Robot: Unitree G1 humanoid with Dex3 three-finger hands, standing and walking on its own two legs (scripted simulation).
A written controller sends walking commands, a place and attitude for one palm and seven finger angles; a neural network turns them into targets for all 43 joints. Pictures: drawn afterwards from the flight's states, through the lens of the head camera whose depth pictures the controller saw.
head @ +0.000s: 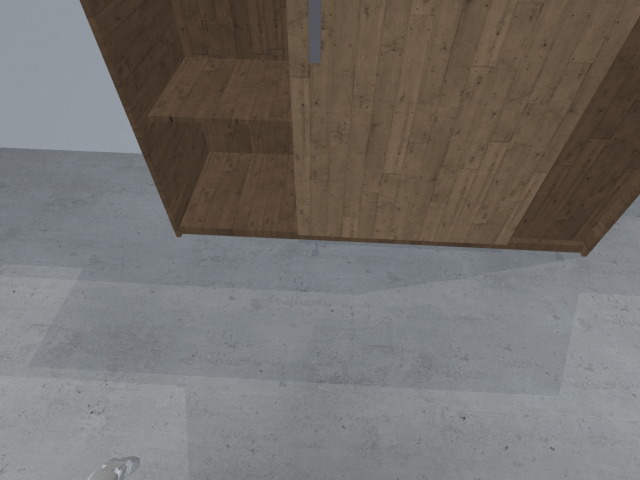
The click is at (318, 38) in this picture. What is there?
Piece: wardrobe's sliding door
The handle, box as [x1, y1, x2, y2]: [309, 0, 320, 62]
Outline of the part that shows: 309,0 309,62 319,62 320,0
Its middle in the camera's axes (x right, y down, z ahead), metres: -0.01 -0.58 +0.88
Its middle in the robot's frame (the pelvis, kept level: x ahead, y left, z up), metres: +1.07 +0.08 +0.19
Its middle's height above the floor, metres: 0.95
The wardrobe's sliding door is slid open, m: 0.50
